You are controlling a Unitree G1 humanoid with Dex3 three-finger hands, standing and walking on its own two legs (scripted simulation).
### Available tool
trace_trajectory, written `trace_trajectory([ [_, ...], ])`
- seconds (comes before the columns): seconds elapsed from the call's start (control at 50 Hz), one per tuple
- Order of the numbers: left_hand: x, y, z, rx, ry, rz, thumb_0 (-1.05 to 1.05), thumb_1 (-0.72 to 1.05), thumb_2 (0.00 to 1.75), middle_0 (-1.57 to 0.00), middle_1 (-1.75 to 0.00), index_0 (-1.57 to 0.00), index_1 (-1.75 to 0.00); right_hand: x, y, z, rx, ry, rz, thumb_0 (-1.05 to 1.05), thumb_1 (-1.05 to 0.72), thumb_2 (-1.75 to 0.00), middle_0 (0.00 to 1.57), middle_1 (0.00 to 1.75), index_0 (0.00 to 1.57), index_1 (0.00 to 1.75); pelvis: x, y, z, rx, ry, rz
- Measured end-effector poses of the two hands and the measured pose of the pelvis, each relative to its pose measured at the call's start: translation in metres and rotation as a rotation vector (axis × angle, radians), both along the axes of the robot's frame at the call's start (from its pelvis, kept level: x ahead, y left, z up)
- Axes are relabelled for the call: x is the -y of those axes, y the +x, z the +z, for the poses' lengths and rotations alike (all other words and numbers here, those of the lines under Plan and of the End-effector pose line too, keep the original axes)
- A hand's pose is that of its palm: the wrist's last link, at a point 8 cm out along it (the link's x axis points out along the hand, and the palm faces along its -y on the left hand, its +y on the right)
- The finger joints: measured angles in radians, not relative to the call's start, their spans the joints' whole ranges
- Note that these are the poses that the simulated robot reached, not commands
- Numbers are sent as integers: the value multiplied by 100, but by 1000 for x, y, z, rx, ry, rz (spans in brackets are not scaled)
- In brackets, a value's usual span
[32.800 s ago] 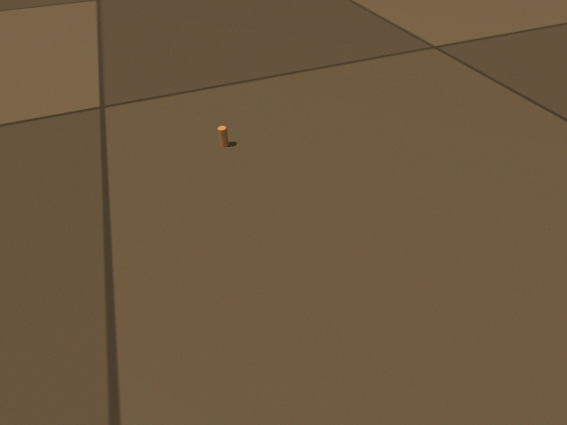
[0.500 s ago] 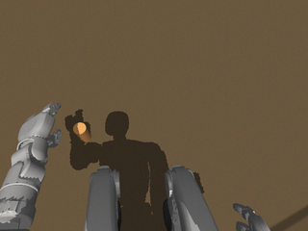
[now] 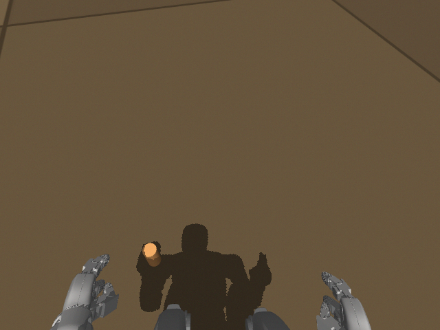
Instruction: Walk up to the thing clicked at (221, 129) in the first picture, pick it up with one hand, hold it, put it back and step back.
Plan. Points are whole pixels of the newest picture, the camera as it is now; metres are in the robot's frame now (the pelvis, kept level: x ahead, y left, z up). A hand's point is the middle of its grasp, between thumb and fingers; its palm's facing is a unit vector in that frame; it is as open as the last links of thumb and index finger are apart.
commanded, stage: home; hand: left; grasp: from above
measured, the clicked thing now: (152, 255) +0.48 +0.23 -0.60
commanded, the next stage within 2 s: none
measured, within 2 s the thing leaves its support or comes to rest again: neither
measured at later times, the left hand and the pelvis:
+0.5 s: hand (98, 316) +0.19 +0.18 +0.01, palm faces +0.08 -0.98 -0.20, open 7.4 cm; pelvis +0.04 +0.00 +0.06, yaw +2 degrees
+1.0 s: hand (99, 317) +0.19 +0.18 +0.01, palm faces +0.07 -0.98 -0.20, open 7.4 cm; pelvis +0.03 +0.00 +0.06, yaw +1 degrees
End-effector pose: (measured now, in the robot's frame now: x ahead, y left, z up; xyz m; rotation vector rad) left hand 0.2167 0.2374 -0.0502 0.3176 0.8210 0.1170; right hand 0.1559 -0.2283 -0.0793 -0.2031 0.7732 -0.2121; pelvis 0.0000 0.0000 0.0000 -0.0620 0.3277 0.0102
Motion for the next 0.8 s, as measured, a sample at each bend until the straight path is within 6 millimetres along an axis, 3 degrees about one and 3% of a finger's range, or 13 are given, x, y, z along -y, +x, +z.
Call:
trace_trajectory([
  [0.16,6,-21,56,-8,-101,96,1,91,89,-20,-29,-20,-30,10,0,46,37,-40,-56,1,-90,-90,21,30,20,30,1,26,41,73,10,9],
  [0.3,5,-34,87,17,-113,102,1,91,89,-20,-29,-20,-30,15,19,72,128,-68,-56,1,-90,-90,21,30,20,30,-1,39,56,116,17,13],
  [0.52,5,-42,86,9,-127,106,1,91,89,-20,-29,-20,-30,8,49,88,229,-71,18,1,-90,-90,21,30,20,30,0,40,57,145,23,21],
  [0.8,5,-44,88,13,-117,92,1,91,89,-20,-29,-20,-30,6,34,80,192,-63,20,1,-90,-90,21,30,21,30,0,35,57,153,23,18],
])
